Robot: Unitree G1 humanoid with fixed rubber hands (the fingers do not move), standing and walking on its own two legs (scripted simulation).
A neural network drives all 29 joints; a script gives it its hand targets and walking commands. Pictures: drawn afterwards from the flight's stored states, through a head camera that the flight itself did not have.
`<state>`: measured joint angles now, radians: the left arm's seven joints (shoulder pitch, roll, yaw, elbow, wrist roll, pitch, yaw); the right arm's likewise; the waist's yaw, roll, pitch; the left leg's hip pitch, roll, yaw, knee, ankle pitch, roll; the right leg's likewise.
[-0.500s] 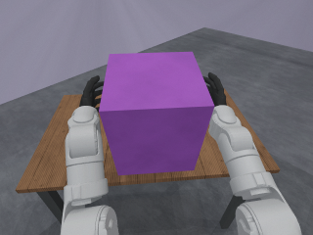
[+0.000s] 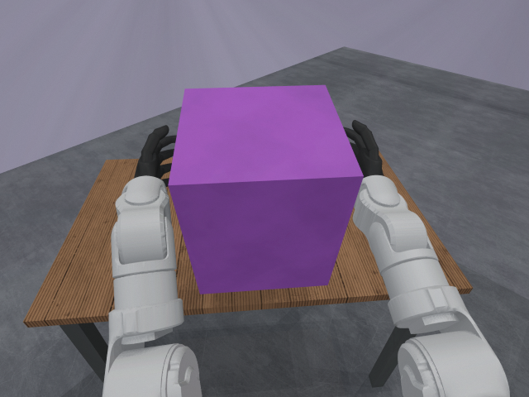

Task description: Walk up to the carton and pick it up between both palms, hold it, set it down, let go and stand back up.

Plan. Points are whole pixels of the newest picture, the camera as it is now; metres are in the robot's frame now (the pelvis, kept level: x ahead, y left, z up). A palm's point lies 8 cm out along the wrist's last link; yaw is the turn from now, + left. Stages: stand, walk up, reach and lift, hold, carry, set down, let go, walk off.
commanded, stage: hold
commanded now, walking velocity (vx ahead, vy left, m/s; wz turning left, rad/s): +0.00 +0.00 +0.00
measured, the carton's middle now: (260, 193) +0.39 +0.01 +0.16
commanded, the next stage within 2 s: none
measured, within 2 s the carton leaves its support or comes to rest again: neither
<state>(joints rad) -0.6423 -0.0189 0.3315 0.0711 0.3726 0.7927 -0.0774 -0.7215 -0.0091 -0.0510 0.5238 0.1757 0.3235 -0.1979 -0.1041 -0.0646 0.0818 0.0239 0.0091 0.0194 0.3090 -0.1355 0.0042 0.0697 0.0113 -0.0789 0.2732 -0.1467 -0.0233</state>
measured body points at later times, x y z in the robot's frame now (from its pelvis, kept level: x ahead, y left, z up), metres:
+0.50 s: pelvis +0.00 +0.00 +0.00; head -0.05 +0.02 +0.45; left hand +0.37 +0.16 +0.21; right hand +0.37 -0.15 +0.20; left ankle +0.04 +0.11 -0.75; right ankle +0.02 -0.10 -0.75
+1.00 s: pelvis +0.00 +0.00 +0.00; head -0.05 +0.02 +0.45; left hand +0.37 +0.16 +0.21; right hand +0.38 -0.14 +0.20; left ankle +0.04 +0.11 -0.75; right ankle +0.02 -0.10 -0.75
